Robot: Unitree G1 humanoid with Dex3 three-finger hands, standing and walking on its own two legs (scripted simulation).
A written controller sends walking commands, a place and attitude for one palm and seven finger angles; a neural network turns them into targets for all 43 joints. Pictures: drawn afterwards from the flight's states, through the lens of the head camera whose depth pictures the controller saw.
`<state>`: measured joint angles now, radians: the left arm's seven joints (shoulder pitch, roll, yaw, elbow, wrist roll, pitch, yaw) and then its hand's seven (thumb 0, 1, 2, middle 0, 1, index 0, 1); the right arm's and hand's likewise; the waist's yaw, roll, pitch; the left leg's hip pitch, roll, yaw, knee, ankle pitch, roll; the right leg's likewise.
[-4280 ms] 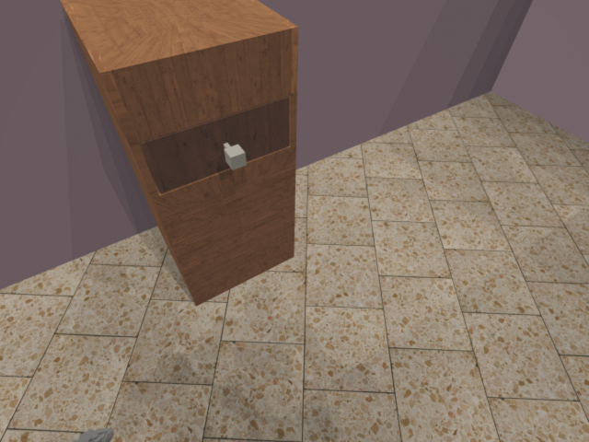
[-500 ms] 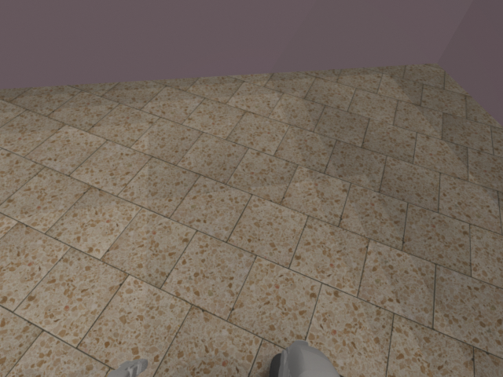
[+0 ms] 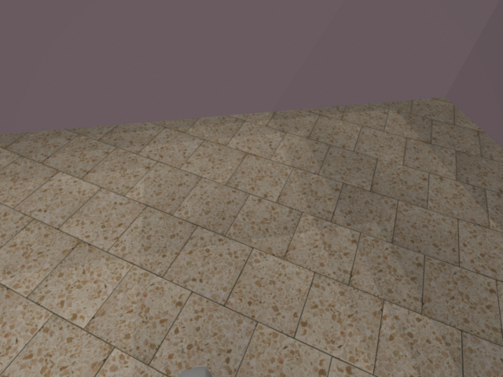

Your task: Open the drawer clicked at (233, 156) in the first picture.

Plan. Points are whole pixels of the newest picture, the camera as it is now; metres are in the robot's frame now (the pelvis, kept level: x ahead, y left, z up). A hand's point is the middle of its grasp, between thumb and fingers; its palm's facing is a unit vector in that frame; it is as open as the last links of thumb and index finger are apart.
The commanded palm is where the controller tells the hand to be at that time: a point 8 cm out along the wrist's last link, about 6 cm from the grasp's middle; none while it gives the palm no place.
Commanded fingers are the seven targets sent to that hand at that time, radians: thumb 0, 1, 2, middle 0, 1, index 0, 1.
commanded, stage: turn to face it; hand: left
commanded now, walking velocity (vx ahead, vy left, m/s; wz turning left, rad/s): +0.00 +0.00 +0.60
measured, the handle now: out of the picture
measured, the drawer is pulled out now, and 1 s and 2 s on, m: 0.00 0.00 0.00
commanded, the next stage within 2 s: none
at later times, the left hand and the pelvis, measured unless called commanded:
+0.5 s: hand out of the picture +0.11 +0.22 -0.15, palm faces +0.29 -0.92 -0.26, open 7.4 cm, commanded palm none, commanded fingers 0.00 0.90 0.90 -0.20 -0.30 -0.20 -0.30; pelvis +0.05 -0.01 +0.00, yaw +16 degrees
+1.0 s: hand out of the picture -0.05 +0.15 -0.18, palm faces +0.60 -0.76 -0.25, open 7.4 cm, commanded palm none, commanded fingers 0.00 0.90 0.90 -0.20 -0.30 -0.20 -0.30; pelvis +0.05 -0.03 -0.01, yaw +36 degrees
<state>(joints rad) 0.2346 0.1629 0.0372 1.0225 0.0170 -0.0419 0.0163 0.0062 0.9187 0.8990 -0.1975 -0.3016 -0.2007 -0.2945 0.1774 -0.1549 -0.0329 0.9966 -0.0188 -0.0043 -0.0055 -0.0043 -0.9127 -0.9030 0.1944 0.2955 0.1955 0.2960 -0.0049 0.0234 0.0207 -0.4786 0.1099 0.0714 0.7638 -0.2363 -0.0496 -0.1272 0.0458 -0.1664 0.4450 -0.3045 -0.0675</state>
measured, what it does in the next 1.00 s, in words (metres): steps on the spot, turning left: left foot, then right foot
